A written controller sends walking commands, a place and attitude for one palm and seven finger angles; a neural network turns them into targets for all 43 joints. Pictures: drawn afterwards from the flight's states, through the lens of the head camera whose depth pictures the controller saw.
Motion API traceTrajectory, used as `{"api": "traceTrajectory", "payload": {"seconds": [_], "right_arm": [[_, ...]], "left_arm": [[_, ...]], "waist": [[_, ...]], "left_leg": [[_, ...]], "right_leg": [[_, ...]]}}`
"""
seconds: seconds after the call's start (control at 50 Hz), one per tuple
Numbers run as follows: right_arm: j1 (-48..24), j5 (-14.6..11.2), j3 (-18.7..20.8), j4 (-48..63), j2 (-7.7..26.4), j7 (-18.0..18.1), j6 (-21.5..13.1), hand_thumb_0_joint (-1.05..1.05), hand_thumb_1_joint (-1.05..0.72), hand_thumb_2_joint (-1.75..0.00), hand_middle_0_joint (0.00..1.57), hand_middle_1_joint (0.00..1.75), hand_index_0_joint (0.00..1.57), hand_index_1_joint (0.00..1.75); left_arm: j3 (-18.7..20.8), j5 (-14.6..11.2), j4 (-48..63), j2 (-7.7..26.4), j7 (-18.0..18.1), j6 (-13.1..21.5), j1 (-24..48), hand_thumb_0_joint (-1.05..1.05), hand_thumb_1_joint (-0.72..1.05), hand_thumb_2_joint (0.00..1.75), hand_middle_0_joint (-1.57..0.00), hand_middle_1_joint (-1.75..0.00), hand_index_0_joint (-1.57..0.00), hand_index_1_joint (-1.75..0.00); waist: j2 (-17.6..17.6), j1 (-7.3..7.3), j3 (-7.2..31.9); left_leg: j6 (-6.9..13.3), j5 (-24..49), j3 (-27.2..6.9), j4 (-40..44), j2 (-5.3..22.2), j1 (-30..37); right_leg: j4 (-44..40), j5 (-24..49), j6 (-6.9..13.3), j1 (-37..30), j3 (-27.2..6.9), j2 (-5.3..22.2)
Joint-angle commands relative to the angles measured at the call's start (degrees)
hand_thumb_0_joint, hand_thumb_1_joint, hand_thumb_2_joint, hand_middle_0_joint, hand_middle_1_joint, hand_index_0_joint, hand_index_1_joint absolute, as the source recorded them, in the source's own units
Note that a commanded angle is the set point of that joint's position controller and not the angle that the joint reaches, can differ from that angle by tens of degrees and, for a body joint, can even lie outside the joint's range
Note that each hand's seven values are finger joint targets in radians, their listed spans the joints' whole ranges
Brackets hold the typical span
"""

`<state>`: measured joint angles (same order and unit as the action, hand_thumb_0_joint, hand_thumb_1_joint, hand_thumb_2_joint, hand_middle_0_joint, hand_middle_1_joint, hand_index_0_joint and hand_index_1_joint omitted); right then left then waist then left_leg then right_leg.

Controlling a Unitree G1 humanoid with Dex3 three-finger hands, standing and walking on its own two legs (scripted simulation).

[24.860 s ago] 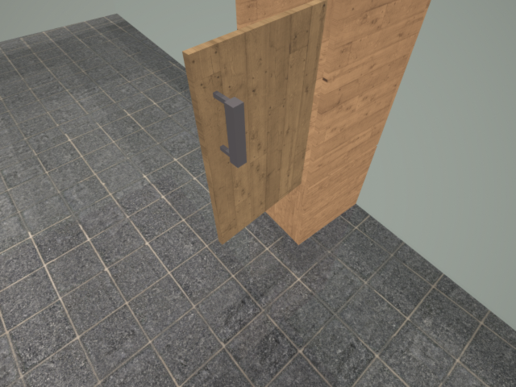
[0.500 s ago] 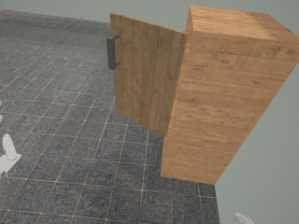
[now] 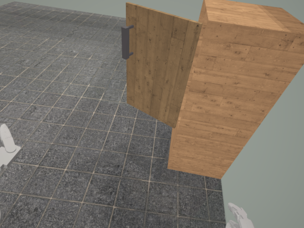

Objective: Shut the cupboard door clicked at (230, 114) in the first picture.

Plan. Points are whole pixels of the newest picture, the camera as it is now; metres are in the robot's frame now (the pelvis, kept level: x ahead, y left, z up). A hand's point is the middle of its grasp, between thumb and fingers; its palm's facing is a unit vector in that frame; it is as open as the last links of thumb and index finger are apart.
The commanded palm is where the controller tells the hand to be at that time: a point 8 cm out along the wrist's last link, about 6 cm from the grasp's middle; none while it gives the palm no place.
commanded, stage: stop stepping back and stand still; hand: left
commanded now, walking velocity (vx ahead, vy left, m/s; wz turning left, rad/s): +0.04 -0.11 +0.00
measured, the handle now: (128, 42) +0.91 +0.15 +0.11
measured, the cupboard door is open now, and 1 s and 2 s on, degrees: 66 66 66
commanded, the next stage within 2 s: let the arm hang, fingers relaxed in 0.10 s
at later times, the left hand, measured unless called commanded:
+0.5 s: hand out of the picture +0.11 +0.18 -0.15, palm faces +0.13 -0.98 -0.12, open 7.0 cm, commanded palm none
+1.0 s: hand out of the picture -0.01 +0.21 -0.15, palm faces +0.06 -0.98 -0.17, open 7.4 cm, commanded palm none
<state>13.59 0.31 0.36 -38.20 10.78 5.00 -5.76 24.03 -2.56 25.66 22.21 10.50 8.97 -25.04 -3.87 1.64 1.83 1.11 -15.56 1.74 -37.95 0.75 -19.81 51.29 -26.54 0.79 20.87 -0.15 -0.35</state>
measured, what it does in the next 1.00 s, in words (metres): shifts its weight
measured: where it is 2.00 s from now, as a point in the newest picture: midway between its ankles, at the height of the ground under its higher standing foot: outside the picture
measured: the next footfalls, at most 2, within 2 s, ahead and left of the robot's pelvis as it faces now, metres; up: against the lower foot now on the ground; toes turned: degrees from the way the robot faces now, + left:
none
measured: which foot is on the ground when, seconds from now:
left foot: down 0.00-1.00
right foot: down 0.00-1.00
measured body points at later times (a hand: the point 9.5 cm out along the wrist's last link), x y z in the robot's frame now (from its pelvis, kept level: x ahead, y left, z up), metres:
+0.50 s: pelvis +0.03 +0.01 +0.01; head +0.04 +0.04 +0.46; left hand +0.11 +0.23 -0.14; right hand +0.11 -0.23 -0.12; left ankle +0.04 +0.13 -0.72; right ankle +0.03 -0.09 -0.72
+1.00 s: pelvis +0.03 +0.05 +0.02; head +0.03 +0.05 +0.47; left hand -0.01 +0.26 -0.14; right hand +0.02 -0.16 -0.14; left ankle +0.04 +0.13 -0.72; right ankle +0.03 -0.09 -0.72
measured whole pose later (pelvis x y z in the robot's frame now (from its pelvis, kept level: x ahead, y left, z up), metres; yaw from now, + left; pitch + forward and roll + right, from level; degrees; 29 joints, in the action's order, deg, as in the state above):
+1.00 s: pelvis +0.03 +0.05 +0.02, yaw +1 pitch -2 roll +0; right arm 17.9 0.6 -0.7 -64.6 7.2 1.8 0.3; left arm -0.1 0.4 -66.6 8.3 1.7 -0.4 -20.1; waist 0.0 0.2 -1.1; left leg 2.9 -11.9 6.3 -23.4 -0.4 -9.9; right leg 22.7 -12.7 -1.3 8.1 2.5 2.2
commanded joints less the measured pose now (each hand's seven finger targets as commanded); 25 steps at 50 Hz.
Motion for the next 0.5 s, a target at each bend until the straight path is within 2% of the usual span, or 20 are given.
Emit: {"api": "traceTrajectory", "payload": {"seconds": [0.0,0.02,0.04,0.06,0.08,0.12,0.14,0.16,0.18,0.2,0.22,0.24,0.26,0.3,0.34,0.36,0.4,0.42,0.46,0.48], "right_arm": [[-6.15,0.07,0.91,8.97,6.67,-1.2,-4.27,0.0,-0.9,-0.9,0.2,0.3,0.2,0.3],[-5.94,-0.04,0.95,9.31,7.14,-1.25,-4.02,0.0,-0.9,-0.9,0.2,0.3,0.2,0.3],[-5.72,-0.04,1.06,9.69,7.32,-1.17,-3.5,0.0,-0.9,-0.9,0.2,0.3,0.2,0.3],[-5.35,-0.02,1.19,10.01,7.43,-1.16,-2.97,0.0,-0.9,-0.9,0.2,0.3,0.2,0.3],[-4.77,0.07,1.44,10.07,7.31,-1.09,-2.37,0.0,-0.9,-0.9,0.2,0.3,0.2,0.3],[-4.4,0.19,1.79,9.66,7.29,-1.36,-1.83,0.0,-0.9,-0.9,0.2,0.3,0.2,0.3],[-4.14,-0.18,2.07,9.24,6.79,-1.55,-1.38,0.0,-0.9,-0.9,0.2,0.3,0.2,0.3],[-4.28,-0.49,2.17,9.48,7.09,-1.66,-1.08,0.0,-0.9,-0.9,0.2,0.3,0.2,0.3],[-5.78,0.69,3.83,0.13,12.93,-6.6,-2.91,0.0,-0.9,-0.9,0.2,0.3,0.2,0.3],[-2.02,-0.1,3.34,0.44,8.34,-6.05,0.59,0.0,-0.9,-0.9,0.2,0.3,0.2,0.3],[1.18,0.09,2.29,0.03,5.93,-5.81,2.27,0.0,-0.9,-0.9,0.2,0.3,0.2,0.3],[2.12,0.14,1.48,0.89,5.76,-5.62,3.78,0.0,-0.9,-0.9,0.2,0.3,0.2,0.3],[1.86,0.53,1.4,0.88,6.41,-5.57,4.51,0.0,-0.9,-0.9,0.2,0.3,0.2,0.3],[0.61,1.45,1.74,0.47,9.24,-5.35,4.92,0.0,-0.9,-0.9,0.2,0.3,0.2,0.3],[-1.07,1.91,1.37,-1.57,9.46,-4.97,5.22,0.0,-0.9,-0.9,0.2,0.3,0.2,0.3],[-0.44,1.84,1.12,-3.27,9.2,-4.68,5.25,0.0,-0.9,-0.9,0.2,0.3,0.2,0.3],[-0.9,1.64,0.38,-7.39,9.07,-4.36,5.31,0.0,-0.9,-0.9,0.2,0.3,0.2,0.3],[-1.28,1.4,0.06,-8.73,9.15,-4.17,5.32,0.0,-0.9,-0.9,0.2,0.3,0.2,0.3],[-0.78,1.15,-0.37,-11.82,7.03,-3.59,5.33,0.0,-0.9,-0.9,0.2,0.3,0.2,0.3],[-0.14,1.48,0.16,-12.38,5.73,-3.39,5.24,0.0,-0.9,-0.9,0.2,0.3,0.2,0.3]], "left_arm": [[7.46,0.56,17.86,12.42,0.56,5.2,-1.67,0.0,0.9,0.9,-0.2,-0.3,-0.2,-0.3],[8.69,0.63,17.61,13.39,0.47,5.08,-2.63,0.0,0.9,0.9,-0.2,-0.3,-0.2,-0.3],[7.89,0.84,15.39,12.16,0.41,4.74,-3.79,0.0,0.9,0.9,-0.2,-0.3,-0.2,-0.3],[7.59,0.93,13.4,11.69,0.37,4.32,-4.16,0.0,0.9,0.9,-0.2,-0.3,-0.2,-0.3],[7.98,0.91,11.42,12.02,0.46,4.13,-3.6,0.0,0.9,0.9,-0.2,-0.3,-0.2,-0.3],[8.02,0.68,9.86,12.78,0.51,3.79,-1.26,0.0,0.9,0.9,-0.2,-0.3,-0.2,-0.3],[6.13,0.49,8.62,11.06,0.72,3.65,-1.41,0.0,0.9,0.9,-0.2,-0.3,-0.2,-0.3],[5.39,0.57,7.9,10.4,0.89,3.86,-1.45,0.0,0.9,0.9,-0.2,-0.3,-0.2,-0.3],[-15.4,6.19,-30.1,-0.8,-6.96,-4.75,1.89,0.0,0.9,0.9,-0.2,-0.3,-0.2,-0.3],[-15.63,5.58,-31.37,-2.33,-9.01,-7.81,1.14,0.0,0.9,0.9,-0.2,-0.3,-0.2,-0.3],[-16.95,5.1,-33.24,-4.92,-9.33,-8.63,3.47,0.0,0.9,0.9,-0.2,-0.3,-0.2,-0.3],[-18.35,4.16,-35.11,-4.79,-9.63,-9.16,5.27,0.0,0.9,0.9,-0.2,-0.3,-0.2,-0.3],[-19.26,3.83,-38.21,-4.55,-9.77,-9.21,6.38,0.0,0.9,0.9,-0.2,-0.3,-0.2,-0.3],[-20.38,3.99,-45.53,-3.99,-9.78,-8.99,6.68,0.0,0.9,0.9,-0.2,-0.3,-0.2,-0.3],[-20.91,4.01,-52.41,-3.38,-9.61,-8.9,8.1,0.0,0.9,0.9,-0.2,-0.3,-0.2,-0.3],[-20.82,3.77,-55.97,-2.6,-9.5,-9.12,9.1,0.0,0.9,0.9,-0.2,-0.3,-0.2,-0.3],[-21.36,3.23,-63.52,-3.07,-9.3,-9.5,10.06,0.0,0.9,0.9,-0.2,-0.3,-0.2,-0.3],[-21.59,3.19,-66.86,-2.39,-9.24,-9.32,9.34,0.0,0.9,0.9,-0.2,-0.3,-0.2,-0.3],[-21.91,2.92,-73.34,-4.07,-9.18,-8.92,7.79,0.0,0.9,0.9,-0.2,-0.3,-0.2,-0.3],[-20.91,3.39,-74.14,-6.65,-8.99,-8.82,6.81,0.0,0.9,0.9,-0.2,-0.3,-0.2,-0.3]], "waist": [[16.94,-1.43,-1.96],[16.84,-1.8,-0.8],[15.6,-1.39,-0.63],[13.63,-1.24,-0.83],[8.89,-0.98,-1.35],[-1.88,-1.01,-0.81],[-4.7,-1.12,-1.41],[-5.0,-1.01,-1.48],[0.35,1.14,-5.27],[0.94,0.9,0.67],[-3.78,1.46,0.43],[-6.63,1.39,0.23],[-9.66,0.96,-0.2],[-11.41,-0.29,1.76],[-7.57,-1.02,1.88],[-3.07,-0.67,2.45],[8.15,-1.35,2.07],[10.26,-1.82,1.73],[10.37,-1.75,2.0],[13.04,-1.75,2.59]], "left_leg": [[6.33,-21.82,-16.29,26.05,13.87,-6.25],[4.4,-22.72,-12.24,24.37,11.83,-8.53],[2.84,-23.48,-9.09,22.12,9.79,-11.33],[1.72,-22.75,-6.42,18.92,7.69,-12.97],[0.76,-19.97,-4.09,12.61,5.08,-13.21],[-1.01,-10.92,-0.74,-5.51,0.29,-10.49],[-1.31,-9.41,-1.77,-11.64,0.4,-11.72],[-1.43,-9.21,-3.34,-14.48,1.04,-13.07],[-1.34,-12.27,-3.1,-19.09,5.67,-17.77],[-2.2,-15.3,-3.93,-13.86,3.36,-7.79],[-2.25,-9.78,-1.17,-6.53,1.88,-7.59],[-2.27,-4.36,0.76,-1.65,0.13,-3.81],[-1.72,1.96,0.41,1.64,0.27,-0.32],[-0.05,16.36,-3.76,3.87,3.57,4.97],[-0.06,17.44,-3.73,5.55,4.55,6.02],[0.0,20.69,-3.93,6.56,4.7,6.76],[0.65,20.17,-5.19,11.65,6.15,5.42],[0.52,20.28,-5.04,12.14,6.09,4.88],[-0.18,15.19,-3.4,13.02,5.28,6.34],[-0.1,13.01,-3.29,13.56,5.1,6.94]], "right_leg": [[-8.87,2.14,-0.58,-4.78,1.01,-0.18],[-15.4,4.37,-0.59,-10.89,3.54,-1.72],[-19.82,5.32,-0.44,-15.84,4.17,-2.36],[-23.53,4.51,0.25,-18.04,2.15,-1.79],[-28.26,1.89,2.24,-16.66,-3.86,1.21],[-39.62,-9.84,8.43,-8.04,-26.09,13.74],[-41.28,-8.35,10.61,-8.39,-29.41,17.44],[-40.03,-1.86,11.71,-9.88,-27.5,18.08],[-28.01,34.97,11.7,-6.69,-10.81,23.01],[-23.23,41.74,11.22,-4.6,-8.98,16.86],[-20.24,45.58,8.5,-8.08,-3.42,13.95],[-19.86,44.74,6.44,-7.44,-0.75,12.0],[-20.24,41.7,4.75,-5.68,-0.31,11.21],[-21.46,33.24,2.08,-3.68,-0.71,9.67],[-24.17,28.67,1.42,-5.42,-2.29,8.55],[-23.24,29.75,1.19,-7.46,-1.59,8.23],[-23.38,21.6,0.23,-10.83,-0.38,5.81],[-24.74,21.59,0.45,-12.74,-1.01,5.65],[-28.1,21.35,1.29,-13.68,-2.02,6.48],[-29.3,21.11,1.61,-13.79,-1.6,6.62]]}}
